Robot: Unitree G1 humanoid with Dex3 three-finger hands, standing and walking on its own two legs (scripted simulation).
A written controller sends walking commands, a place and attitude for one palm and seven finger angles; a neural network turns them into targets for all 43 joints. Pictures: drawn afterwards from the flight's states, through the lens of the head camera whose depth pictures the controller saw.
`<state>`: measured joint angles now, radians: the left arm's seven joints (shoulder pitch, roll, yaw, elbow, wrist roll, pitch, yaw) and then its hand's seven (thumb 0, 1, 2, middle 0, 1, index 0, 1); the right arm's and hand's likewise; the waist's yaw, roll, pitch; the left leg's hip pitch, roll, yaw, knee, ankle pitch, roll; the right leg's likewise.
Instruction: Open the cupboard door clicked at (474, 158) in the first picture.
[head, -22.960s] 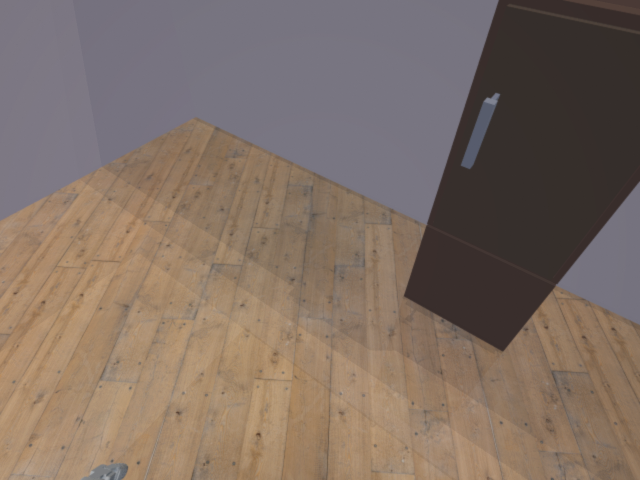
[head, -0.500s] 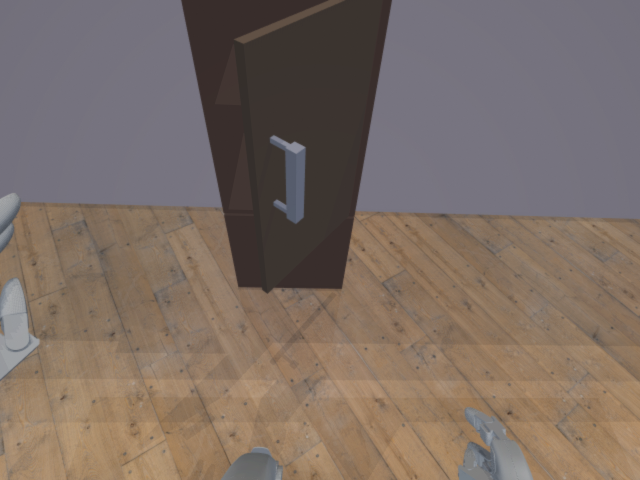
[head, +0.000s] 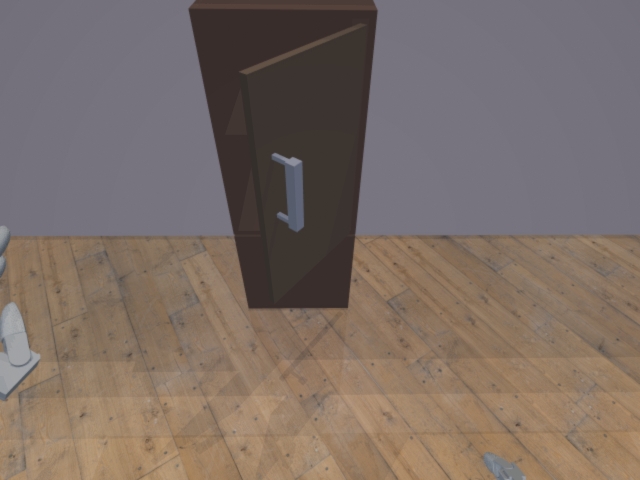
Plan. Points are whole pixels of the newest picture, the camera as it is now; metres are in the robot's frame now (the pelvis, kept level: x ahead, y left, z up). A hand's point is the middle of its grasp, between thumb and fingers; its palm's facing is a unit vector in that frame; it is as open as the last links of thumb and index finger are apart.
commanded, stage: stop stepping back and stand still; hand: left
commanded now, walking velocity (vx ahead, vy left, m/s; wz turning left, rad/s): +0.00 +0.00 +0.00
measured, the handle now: (287, 192) +0.64 +0.11 +0.00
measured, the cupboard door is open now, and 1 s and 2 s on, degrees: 51 51 51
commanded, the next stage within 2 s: let the arm hang, fingers relaxed in 0.70 s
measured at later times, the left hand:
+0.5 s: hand out of the picture +0.16 +0.31 +0.15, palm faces +0.43 -0.78 -0.45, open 7.4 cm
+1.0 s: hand out of the picture +0.11 +0.27 -0.10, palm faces +0.02 -0.93 -0.36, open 7.4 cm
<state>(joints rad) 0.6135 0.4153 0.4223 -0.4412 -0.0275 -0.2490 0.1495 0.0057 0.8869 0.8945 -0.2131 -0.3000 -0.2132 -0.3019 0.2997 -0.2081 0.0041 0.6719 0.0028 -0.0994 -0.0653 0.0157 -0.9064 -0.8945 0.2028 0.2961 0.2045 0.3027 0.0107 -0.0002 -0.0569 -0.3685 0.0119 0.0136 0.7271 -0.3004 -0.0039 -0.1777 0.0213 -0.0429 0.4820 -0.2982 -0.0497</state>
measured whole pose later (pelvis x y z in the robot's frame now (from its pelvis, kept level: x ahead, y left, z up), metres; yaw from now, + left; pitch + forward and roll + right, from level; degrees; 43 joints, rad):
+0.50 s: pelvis -0.03 +0.03 +0.00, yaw +0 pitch -1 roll -2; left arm 0.57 0.40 0.40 -0.41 -0.05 -0.19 0.15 0.01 0.89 0.89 -0.21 -0.30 -0.21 -0.30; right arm 0.21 -0.20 0.02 0.62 0.00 -0.12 -0.07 0.01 -0.91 -0.89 0.20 0.30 0.20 0.30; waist 0.01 0.01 0.00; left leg -0.27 0.02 0.03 0.45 -0.17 0.02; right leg -0.17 0.01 -0.04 0.38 -0.20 0.00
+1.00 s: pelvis -0.04 +0.04 -0.01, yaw +1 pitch +0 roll +0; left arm 0.27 0.28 0.05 0.54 0.03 0.04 0.00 0.00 0.91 0.90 -0.19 -0.30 -0.19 -0.30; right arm 0.13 -0.30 0.00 0.86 -0.02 -0.04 0.01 0.01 -0.91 -0.89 0.20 0.30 0.21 0.30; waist -0.01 0.06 0.01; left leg -0.35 -0.02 0.04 0.55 -0.20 0.04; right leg -0.29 -0.03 -0.04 0.57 -0.28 0.01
